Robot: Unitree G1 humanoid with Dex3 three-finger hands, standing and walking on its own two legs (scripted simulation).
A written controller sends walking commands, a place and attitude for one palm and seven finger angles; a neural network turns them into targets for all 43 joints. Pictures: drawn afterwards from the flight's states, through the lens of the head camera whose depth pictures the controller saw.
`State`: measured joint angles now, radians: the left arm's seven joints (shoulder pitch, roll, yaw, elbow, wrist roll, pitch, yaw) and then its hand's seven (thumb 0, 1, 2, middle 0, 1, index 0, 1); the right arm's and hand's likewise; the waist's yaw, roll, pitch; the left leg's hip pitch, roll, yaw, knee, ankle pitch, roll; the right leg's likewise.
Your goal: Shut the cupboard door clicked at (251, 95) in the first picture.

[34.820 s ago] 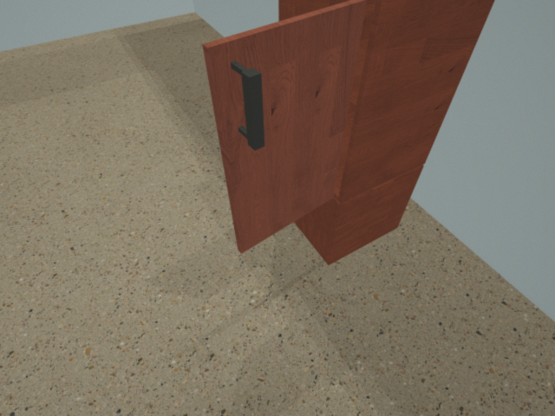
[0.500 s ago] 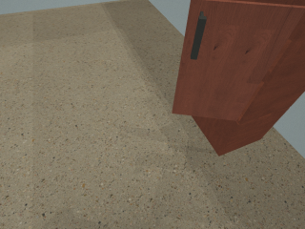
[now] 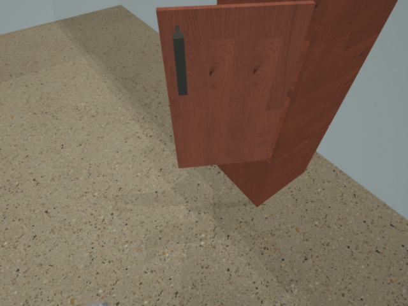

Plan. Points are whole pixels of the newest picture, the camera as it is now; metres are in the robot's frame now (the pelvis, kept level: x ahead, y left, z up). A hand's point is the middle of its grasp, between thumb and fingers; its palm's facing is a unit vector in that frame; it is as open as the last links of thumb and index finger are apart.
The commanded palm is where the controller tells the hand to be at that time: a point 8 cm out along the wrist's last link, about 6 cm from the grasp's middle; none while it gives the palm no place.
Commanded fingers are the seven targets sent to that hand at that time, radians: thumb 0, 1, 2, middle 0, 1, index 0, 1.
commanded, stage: take the last steps up to it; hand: left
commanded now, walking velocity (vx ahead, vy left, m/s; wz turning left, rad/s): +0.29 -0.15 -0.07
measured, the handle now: (180, 61) +0.63 +0.05 +0.15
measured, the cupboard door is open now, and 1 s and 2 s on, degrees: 60 60 60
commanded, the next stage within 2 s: come to a stop and stand still in 0.34 s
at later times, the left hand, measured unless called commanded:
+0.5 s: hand (155, 299) +0.18 +0.12 -0.19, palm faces +0.02 -0.99 -0.13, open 7.4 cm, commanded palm none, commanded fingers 0.00 0.90 0.90 -0.20 -0.30 -0.20 -0.30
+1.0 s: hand (165, 245) +0.29 +0.10 -0.16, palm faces +0.07 -0.96 -0.26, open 7.4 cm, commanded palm none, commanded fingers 0.00 0.90 0.90 -0.20 -0.30 -0.20 -0.30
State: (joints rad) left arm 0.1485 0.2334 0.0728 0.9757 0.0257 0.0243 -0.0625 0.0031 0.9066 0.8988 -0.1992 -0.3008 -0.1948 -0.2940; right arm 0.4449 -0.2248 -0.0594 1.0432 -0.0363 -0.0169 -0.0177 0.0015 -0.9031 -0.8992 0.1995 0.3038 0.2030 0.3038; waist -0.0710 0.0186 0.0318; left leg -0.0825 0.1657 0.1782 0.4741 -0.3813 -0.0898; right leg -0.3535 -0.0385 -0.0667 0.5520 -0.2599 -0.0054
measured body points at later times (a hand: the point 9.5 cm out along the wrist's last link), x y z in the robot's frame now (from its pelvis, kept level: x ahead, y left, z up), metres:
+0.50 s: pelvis +0.17 -0.05 +0.00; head +0.20 -0.02 +0.45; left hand +0.18 +0.17 -0.17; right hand +0.24 -0.29 -0.13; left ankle +0.21 +0.03 -0.73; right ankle +0.09 -0.16 -0.66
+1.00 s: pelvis +0.22 -0.10 +0.01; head +0.29 -0.10 +0.46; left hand +0.28 +0.15 -0.14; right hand +0.32 -0.36 -0.14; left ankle +0.17 +0.03 -0.67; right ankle +0.25 -0.24 -0.73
